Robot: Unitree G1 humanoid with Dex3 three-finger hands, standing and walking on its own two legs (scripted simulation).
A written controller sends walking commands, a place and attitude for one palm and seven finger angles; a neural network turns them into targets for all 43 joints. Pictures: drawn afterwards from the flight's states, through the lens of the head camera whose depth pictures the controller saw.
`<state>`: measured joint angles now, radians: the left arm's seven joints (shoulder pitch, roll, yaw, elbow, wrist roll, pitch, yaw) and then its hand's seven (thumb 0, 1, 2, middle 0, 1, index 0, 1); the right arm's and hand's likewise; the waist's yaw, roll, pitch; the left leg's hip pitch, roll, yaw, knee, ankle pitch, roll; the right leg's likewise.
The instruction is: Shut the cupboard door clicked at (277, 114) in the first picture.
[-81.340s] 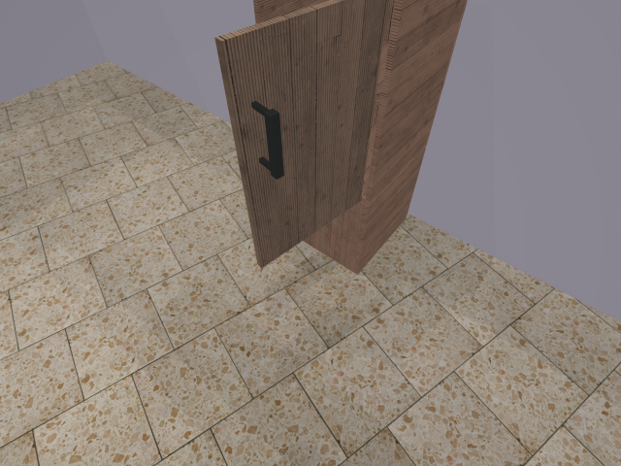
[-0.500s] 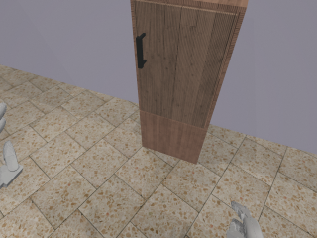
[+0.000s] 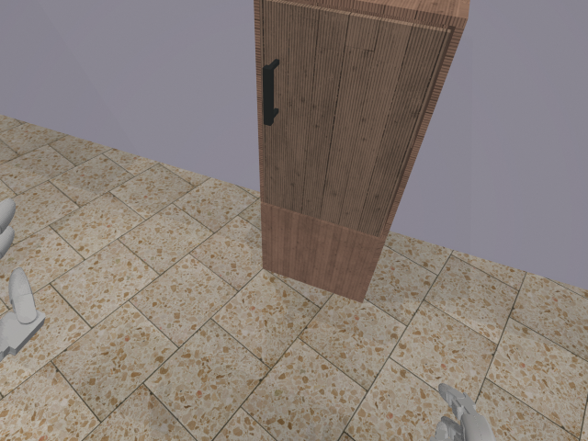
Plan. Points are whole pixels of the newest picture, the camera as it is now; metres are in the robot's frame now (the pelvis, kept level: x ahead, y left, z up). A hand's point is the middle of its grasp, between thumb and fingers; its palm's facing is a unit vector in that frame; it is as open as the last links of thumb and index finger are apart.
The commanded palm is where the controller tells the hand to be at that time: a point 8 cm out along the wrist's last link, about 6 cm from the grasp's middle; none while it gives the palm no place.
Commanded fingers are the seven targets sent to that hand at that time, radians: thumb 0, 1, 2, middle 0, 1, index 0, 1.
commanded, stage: let the arm hang, fingers relaxed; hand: left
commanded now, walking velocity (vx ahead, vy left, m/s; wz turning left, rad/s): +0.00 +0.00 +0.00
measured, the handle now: (271, 92) +0.84 +0.10 +0.06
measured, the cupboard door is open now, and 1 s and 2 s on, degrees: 0 0 0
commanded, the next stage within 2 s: look to check the result in 1.12 s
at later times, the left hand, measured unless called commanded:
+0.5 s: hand out of the picture -0.07 +0.17 -0.18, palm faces +0.03 -0.98 -0.18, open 7.1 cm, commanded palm none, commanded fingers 0.00 0.90 0.90 -0.20 -0.30 -0.20 -0.30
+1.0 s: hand out of the picture -0.03 +0.13 -0.18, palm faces +0.02 -0.99 -0.14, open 7.3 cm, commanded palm none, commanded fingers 0.00 0.90 0.90 -0.20 -0.30 -0.20 -0.30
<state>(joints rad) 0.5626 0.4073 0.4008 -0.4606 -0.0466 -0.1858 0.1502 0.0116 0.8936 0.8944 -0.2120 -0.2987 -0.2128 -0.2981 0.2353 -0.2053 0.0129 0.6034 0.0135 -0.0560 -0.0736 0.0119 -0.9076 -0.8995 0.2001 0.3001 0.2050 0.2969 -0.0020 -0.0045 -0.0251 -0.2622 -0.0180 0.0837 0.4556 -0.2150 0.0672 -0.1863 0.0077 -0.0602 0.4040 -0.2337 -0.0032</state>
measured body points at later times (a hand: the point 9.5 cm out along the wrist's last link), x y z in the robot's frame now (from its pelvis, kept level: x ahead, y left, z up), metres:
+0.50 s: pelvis -0.03 -0.01 +0.00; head -0.01 +0.01 +0.45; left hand -0.07 +0.22 -0.16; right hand -0.04 -0.25 -0.15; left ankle +0.02 +0.07 -0.74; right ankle -0.01 -0.12 -0.74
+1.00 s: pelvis -0.02 -0.02 +0.00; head -0.03 -0.01 +0.45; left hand -0.03 +0.19 -0.16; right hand -0.04 -0.22 -0.16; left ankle +0.02 +0.07 -0.74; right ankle -0.01 -0.12 -0.74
